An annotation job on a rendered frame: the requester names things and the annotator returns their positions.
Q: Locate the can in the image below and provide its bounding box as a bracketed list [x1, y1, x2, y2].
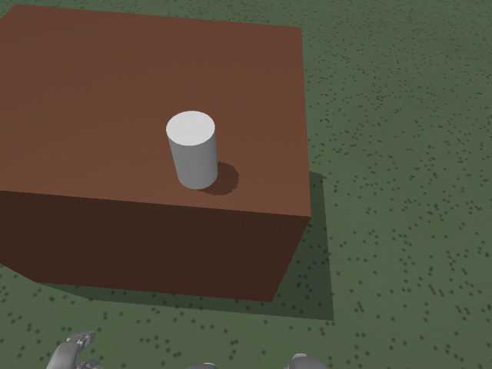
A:
[166, 111, 218, 189]

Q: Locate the left robot hand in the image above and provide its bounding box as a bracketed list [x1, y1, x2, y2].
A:
[46, 331, 103, 369]

